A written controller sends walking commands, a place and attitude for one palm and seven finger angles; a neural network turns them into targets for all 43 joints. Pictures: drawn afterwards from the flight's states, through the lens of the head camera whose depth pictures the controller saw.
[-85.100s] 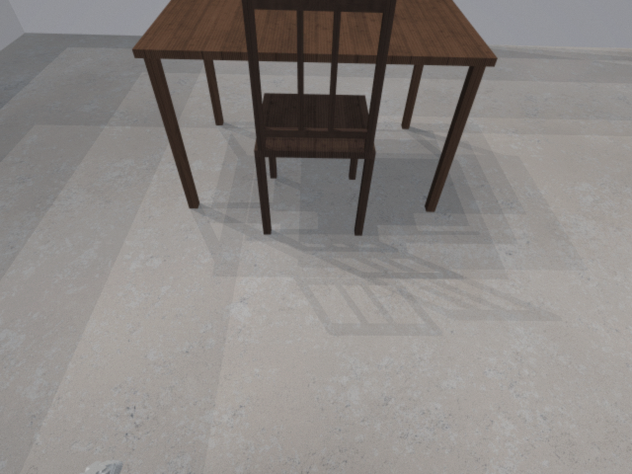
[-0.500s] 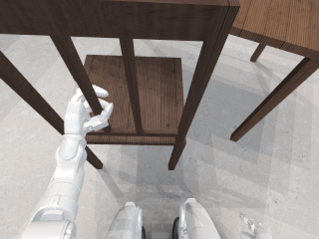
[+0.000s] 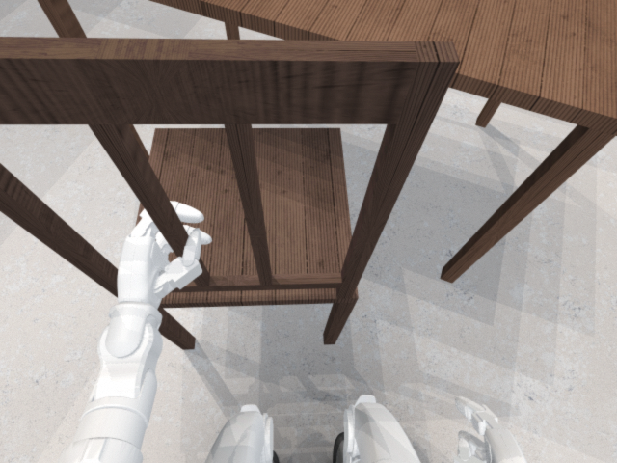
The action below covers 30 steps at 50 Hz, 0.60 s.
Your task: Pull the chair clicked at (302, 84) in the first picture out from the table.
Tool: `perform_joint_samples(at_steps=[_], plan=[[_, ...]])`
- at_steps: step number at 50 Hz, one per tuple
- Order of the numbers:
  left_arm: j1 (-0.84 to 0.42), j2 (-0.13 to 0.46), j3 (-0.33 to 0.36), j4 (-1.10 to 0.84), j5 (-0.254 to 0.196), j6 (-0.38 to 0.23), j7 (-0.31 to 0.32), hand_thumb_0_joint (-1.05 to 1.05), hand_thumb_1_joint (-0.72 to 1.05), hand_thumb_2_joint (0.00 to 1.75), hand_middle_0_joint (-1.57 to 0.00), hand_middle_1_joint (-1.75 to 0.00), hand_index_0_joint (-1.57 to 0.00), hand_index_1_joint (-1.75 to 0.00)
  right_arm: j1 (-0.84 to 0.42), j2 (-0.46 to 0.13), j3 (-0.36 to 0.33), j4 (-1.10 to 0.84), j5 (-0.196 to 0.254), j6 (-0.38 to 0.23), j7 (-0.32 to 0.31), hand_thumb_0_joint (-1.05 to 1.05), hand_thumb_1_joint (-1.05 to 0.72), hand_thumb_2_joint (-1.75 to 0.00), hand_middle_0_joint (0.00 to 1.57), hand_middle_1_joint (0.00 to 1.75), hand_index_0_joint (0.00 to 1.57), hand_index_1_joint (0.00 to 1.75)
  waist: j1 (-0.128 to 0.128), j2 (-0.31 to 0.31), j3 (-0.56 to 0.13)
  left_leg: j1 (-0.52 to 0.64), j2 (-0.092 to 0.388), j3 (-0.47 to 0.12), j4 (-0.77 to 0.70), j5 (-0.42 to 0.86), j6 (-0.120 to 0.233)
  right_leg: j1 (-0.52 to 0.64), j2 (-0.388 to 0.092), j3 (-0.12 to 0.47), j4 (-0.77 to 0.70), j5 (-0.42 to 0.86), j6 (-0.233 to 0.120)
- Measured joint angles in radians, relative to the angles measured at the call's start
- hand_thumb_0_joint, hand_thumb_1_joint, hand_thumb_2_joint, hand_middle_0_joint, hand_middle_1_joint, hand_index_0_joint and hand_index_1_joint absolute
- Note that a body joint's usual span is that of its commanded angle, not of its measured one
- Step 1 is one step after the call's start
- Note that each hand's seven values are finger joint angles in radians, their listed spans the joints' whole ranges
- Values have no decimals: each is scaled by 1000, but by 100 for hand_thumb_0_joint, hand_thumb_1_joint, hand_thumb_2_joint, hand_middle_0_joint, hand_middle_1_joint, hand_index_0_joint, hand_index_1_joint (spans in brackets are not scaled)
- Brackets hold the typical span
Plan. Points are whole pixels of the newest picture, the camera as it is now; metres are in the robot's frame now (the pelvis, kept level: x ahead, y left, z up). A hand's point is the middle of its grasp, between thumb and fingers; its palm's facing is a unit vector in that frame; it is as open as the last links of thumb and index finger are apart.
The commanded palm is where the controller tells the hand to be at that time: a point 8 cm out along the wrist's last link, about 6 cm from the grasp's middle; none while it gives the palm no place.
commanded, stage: hook a spindle and tug to test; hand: left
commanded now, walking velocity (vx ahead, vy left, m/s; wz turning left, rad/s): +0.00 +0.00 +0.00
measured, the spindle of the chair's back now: (171, 228) +0.39 +0.17 +0.04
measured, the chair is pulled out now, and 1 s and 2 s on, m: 0.27 0.33 0.50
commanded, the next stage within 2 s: step backward, pulling the chair out in 0.16 s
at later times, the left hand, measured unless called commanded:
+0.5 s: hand (194, 262) +0.35 +0.14 +0.03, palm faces +0.07 -0.99 -0.12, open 5.2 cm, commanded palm +0.33 +0.19 +0.03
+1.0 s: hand (202, 307) +0.30 +0.13 +0.03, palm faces +0.06 -0.99 -0.15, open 5.1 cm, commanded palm +0.27 +0.18 +0.03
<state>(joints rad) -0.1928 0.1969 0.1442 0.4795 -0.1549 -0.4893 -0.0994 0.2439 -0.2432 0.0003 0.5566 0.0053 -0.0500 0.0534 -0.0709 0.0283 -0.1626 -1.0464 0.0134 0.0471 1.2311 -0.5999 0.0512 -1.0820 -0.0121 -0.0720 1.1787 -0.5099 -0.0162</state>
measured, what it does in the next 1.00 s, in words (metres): rises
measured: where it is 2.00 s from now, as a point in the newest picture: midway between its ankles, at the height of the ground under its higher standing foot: outside the picture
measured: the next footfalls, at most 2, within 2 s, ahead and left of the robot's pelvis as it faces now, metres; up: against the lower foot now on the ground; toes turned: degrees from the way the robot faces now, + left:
right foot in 1.38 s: -0.06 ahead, -0.12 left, +0.00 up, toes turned -5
left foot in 1.76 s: -0.20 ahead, +0.14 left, +0.00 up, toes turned -2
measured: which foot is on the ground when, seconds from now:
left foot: down 0.00-1.00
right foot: down 0.00-1.00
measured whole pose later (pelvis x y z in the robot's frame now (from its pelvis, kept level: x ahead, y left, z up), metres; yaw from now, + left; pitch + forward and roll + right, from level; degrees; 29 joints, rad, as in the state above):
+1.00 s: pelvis -0.02 -0.01 +0.10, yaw -1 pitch +4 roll +0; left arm -0.23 0.15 0.06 0.82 -0.09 -0.24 0.10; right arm 0.20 -0.21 0.00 0.65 0.04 0.11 -0.09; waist -0.06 0.03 0.08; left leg -0.37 0.02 0.09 0.59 -0.30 0.01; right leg -0.41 0.02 -0.03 0.55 -0.21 -0.03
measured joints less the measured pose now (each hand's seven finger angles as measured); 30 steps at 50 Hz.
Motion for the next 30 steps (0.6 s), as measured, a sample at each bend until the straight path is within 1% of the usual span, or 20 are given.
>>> perform_joint_samples(at_steps=[6, 14, 15, 16, 17, 18, 19, 21, 23, 25, 30], plan=[[51, -10, -18, -57, -1, -8, -4, 2, 77, 78, -44, -145, -42, -145, -17, -1, -4, -3, -2, -4, -1, 1, -90, -90, 20, 30, 20, 30, 12, -1, -1, -2, -2, -5, 8, -10, -2, 0, -2, -4, 9, -13, 0], [64, -15, -35, -94, -4, 13, 3, 2, 77, 79, -44, -144, -42, -145, -43, 0, -7, -7, -1, -5, -7, 1, -90, -90, 20, 30, 20, 30, 25, 3, -1, -14, -6, -13, 21, -15, -5, -9, -6, -11, 23, -21, -3], [58, -11, -39, -108, 12, 41, 22, 2, 76, 80, -44, -143, -42, -145, -52, 5, -7, -10, 8, 16, -18, 1, -90, -90, 20, 30, 20, 30, 26, -3, 26, 16, -8, -9, 11, -13, -3, 17, -8, -8, 18, -21, -3], [49, 0, -49, -122, 41, 90, 51, 2, 76, 80, -44, -142, -42, -145, -60, 14, -8, -16, 15, 46, -38, 1, -90, -90, 20, 30, 20, 30, 27, -9, 66, 67, -12, -5, -19, 3, 13, 66, -10, -3, -5, -16, 1], [44, 11, -64, -124, 62, 142, 78, 3, 75, 80, -44, -140, -42, -145, -63, 22, -5, -22, 23, 72, -59, 1, -90, -90, 20, 30, 20, 30, 24, -9, 95, 123, -16, -3, -61, 18, 13, 120, -12, -1, -41, -4, 0], [42, 17, -78, -109, 72, 186, 104, 4, 75, 81, -43, -137, -42, -145, -61, 29, 0, -26, 30, 94, -77, 1, -90, -90, 20, 30, 20, 30, 18, -7, 110, 176, -21, -2, -113, 34, 5, 171, -14, 1, -89, 13, 0], [40, 18, -90, -82, 80, 222, 126, 4, 76, 82, -43, -134, -42, -145, -55, 33, 6, -28, 36, 112, -93, 1, -90, -90, 20, 30, 20, 30, 13, -3, 116, 227, -24, 1, -172, 62, 4, 222, -15, 4, -143, 34, 4], [37, -2, -95, -7, 60, 264, 158, 4, 76, 81, -39, -127, -43, -145, -37, 37, 20, -28, 47, 138, -118, 1, -90, -90, 20, 30, 20, 30, 6, 0, 118, 327, -28, 8, -291, 108, 2, 316, -13, 12, -253, 78, 8], [22, -21, -90, 73, 54, 285, 177, 5, 76, 81, -37, -121, -45, -145, -18, 37, 30, -20, 52, 155, -137, 1, -90, -90, 20, 30, 20, 30, 3, -6, 118, 415, -31, 12, -396, 148, -3, 400, -11, 18, -353, 121, 12], [-5, -25, -92, 147, 64, 295, 186, 5, 76, 80, -36, -118, -46, -145, -5, 31, 33, -6, 54, 165, -150, 1, -90, -90, 20, 30, 20, 30, 0, -13, 124, 484, -31, 12, -478, 184, -6, 469, -8, 17, -434, 160, 14], [-66, -11, -105, 273, 83, 300, 183, 6, 76, 81, -36, -117, -48, -145, -7, 3, 13, 28, 47, 185, -162, 1, -90, -90, 20, 30, 20, 30, -11, -17, 165, 599, -20, 8, -599, 246, -4, 586, 9, 13, -565, 254, 17]])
